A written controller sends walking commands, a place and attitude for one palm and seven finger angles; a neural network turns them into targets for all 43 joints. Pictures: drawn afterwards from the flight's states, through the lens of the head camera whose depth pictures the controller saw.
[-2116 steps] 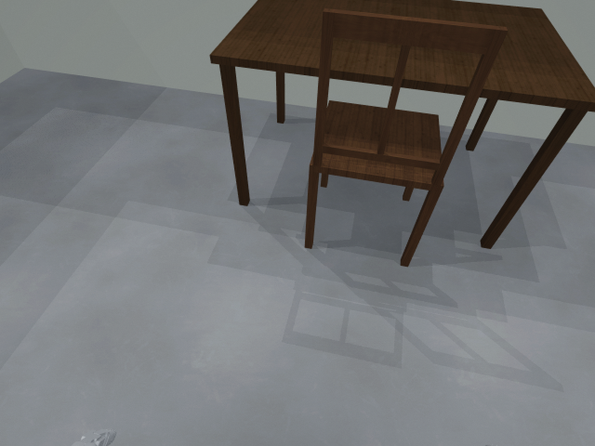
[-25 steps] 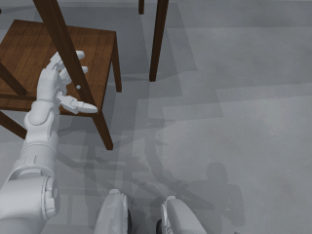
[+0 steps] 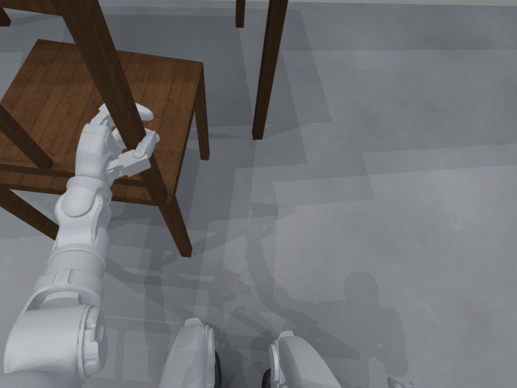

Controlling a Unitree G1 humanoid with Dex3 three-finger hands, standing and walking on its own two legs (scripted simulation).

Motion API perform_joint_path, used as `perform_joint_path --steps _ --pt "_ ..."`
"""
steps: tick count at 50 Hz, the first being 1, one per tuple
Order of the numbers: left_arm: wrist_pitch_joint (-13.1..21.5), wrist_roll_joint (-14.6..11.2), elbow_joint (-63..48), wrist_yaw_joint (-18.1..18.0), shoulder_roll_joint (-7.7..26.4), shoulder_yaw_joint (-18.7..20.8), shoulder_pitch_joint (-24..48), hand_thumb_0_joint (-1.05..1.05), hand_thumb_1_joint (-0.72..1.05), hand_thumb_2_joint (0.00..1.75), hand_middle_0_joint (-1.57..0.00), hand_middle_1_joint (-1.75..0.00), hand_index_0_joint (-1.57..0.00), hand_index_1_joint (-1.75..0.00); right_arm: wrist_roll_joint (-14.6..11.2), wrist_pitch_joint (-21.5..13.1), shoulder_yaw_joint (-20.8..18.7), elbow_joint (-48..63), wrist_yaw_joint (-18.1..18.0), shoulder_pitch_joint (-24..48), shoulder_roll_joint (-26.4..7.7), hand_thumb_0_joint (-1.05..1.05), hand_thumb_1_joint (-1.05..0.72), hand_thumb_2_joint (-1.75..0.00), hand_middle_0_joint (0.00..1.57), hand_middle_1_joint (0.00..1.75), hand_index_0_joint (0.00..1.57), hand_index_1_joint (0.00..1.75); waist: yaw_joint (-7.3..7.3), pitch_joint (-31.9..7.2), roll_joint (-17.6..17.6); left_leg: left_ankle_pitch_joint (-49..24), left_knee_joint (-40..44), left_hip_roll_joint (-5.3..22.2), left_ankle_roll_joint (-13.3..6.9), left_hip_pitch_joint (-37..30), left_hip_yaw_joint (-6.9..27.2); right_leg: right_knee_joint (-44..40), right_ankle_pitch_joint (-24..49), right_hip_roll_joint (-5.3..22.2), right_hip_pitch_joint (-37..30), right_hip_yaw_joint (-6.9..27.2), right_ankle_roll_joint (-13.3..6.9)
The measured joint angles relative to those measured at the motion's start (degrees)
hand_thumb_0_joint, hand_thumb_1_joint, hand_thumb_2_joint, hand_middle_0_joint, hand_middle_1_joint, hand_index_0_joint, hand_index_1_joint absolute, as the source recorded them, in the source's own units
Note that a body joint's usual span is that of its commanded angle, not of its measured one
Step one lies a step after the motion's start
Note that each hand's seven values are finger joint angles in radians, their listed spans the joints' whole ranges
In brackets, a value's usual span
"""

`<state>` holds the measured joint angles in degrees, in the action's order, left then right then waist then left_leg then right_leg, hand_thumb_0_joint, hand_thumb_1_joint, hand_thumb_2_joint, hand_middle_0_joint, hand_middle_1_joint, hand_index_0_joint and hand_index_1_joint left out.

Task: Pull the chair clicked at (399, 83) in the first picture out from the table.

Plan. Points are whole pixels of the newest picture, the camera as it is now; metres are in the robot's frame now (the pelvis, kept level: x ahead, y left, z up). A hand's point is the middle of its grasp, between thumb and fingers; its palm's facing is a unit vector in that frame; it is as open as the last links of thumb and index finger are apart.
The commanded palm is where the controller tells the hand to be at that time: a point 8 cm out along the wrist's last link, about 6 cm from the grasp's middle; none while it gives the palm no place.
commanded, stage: hook a spindle and tug to test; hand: left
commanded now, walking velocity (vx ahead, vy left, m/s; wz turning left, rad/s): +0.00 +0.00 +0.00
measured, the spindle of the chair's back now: out of the picture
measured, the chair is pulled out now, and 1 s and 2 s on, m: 0.26 0.31 0.43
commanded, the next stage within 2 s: step backward, pulling the chair out in 0.54 s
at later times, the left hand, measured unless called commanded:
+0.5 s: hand (137, 177) +0.42 +0.17 +0.03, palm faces -0.10 -0.99 -0.02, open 5.9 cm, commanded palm +0.40 +0.21 +0.03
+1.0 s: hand (149, 176) +0.41 +0.15 +0.05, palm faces +0.10 -0.99 -0.04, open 5.6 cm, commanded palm +0.39 +0.19 +0.04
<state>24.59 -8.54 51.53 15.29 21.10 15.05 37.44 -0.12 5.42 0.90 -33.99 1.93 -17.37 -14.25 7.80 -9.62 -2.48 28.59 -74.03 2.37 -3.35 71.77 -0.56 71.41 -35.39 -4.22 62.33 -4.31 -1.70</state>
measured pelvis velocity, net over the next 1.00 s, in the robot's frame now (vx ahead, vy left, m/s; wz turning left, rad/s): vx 0.01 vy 0.01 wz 0.00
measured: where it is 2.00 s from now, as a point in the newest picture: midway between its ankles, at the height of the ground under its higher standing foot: outside the picture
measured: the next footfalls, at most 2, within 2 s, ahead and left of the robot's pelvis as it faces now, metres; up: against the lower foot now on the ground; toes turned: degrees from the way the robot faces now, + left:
none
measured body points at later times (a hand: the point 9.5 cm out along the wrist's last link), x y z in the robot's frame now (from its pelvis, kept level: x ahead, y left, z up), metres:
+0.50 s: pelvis +0.00 +0.00 +0.00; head +0.12 +0.02 +0.44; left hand +0.42 +0.22 +0.03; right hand +0.09 -0.27 -0.11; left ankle +0.05 +0.08 -0.62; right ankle -0.02 -0.11 -0.62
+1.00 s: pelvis +0.01 +0.01 +0.09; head +0.10 +0.03 +0.53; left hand +0.40 +0.20 +0.05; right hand +0.07 -0.26 -0.03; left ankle +0.05 +0.08 -0.62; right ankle -0.02 -0.11 -0.61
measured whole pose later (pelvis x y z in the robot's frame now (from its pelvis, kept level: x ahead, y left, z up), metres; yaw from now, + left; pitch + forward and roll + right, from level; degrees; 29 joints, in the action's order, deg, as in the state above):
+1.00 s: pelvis +0.01 +0.01 +0.09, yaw +0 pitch +14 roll -3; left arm 16.4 -6.1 63.3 -3.6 11.4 6.8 33.5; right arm -3.1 6.7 0.2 -36.6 -5.7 -18.1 -14.0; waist 3.6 -3.4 -0.8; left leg 18.3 -46.2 1.9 -3.5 41.8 -3.5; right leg 44.4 -21.8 -3.9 34.6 -0.9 0.5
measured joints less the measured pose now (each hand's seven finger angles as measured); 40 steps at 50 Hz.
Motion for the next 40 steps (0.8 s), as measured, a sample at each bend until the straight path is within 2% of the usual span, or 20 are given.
perform_joint_path --steps 7,16,33,34,36,37,40 --pt "-0.81 -0.59 -3.9 -0.18 -0.32 -0.15 -3.69 0.01 0.64 0.79 -0.37 -1.41 -0.38 -1.44 -0.19 0.39 -0.09 1.26 0.36 0.13 0.18 0.01 -0.91 -0.9 0.2 0.3 0.2 0.3 -0.12 -0.17 0.0 0.12 0.54 0.16 0.03 -0.92 -0.43 -0.42 0.04 -0.12 -0.67 0.49 0.03" --pt "-0.59 -1.49 -8.35 0.01 -1.77 -1.94 -9.13 0.01 0.65 0.81 -0.37 -1.43 -0.36 -1.45 -0.45 -0.06 -0.32 1.19 0.39 0.18 -0.08 0.01 -0.91 -0.9 0.2 0.3 0.2 0.3 -1.38 -0.33 -0.01 0.03 1.49 -0.13 0.14 -2.71 -0.41 -1.28 0.03 0.09 -2.46 0.5 -0.03" --pt "0.11 -1.76 -6.23 0.73 -1.78 -2.71 -8.01 0.01 0.64 0.83 -0.38 -1.43 -0.37 -1.45 -0.56 -1.28 -0.33 0.87 -0.61 2.18 -0.51 0.01 -0.91 -0.9 0.2 0.3 0.2 0.3 -2.12 -0.28 0.0 -0.26 0.07 -0.35 0.54 -1.95 0.39 0.49 -0.26 0.24 -1.86 -0.39 -0.51" --pt "-1.11 -0.2 -7.1 -0.85 -1.75 -2.89 -7.8 0.01 0.64 0.83 -0.38 -1.42 -0.37 -1.45 -1.18 -0.53 -0.31 0.98 -1.23 2.4 -0.21 0.01 -0.91 -0.9 0.2 0.3 0.2 0.3 -2.26 0.96 0.33 -0.33 0.47 -0.39 0.53 -3.27 0.2 0.25 -0.21 0.3 -3.04 -0.19 -0.5" --pt "-6.02 2.8 -8.64 -6.4 -2.18 -4.6 -7.92 0.01 0.63 0.82 -0.39 -1.39 -0.37 -1.45 -2.33 1.18 0.0 1.55 -3.13 2.34 0.58 0.01 -0.91 -0.9 0.2 0.3 0.2 0.3 -2.59 3.79 0.42 -1.17 3.61 -0.51 0.05 -8.32 -0.16 -3.41 2.54 0.36 -8.0 0.32 -0.39" --pt "-8.08 3.0 -7.96 -9.14 -2.89 -5.35 -8.12 0.02 0.63 0.82 -0.38 -1.36 -0.38 -1.45 -2.69 1.86 0.37 1.77 -3.96 1.96 0.89 0.01 -0.91 -0.9 0.2 0.3 0.2 0.3 -2.7 4.4 0.25 -1.86 5.93 -0.58 0.46 -10.99 -0.35 -5.85 4.17 0.38 -10.54 0.65 -0.31" --pt "-9.78 0.92 -2.58 -15.17 -6.87 -5.54 -8.41 0.05 0.64 0.81 -0.3 -1.21 -0.41 -1.45 -3.43 3.47 1.52 1.79 -5.65 0.05 1.57 0.01 -0.91 -0.9 0.2 0.3 0.2 0.3 -3.53 3.96 0.06 -4.57 14.03 -0.53 0.44 -17.82 -0.99 -14.05 5.51 0.14 -17.09 1.7 0.13"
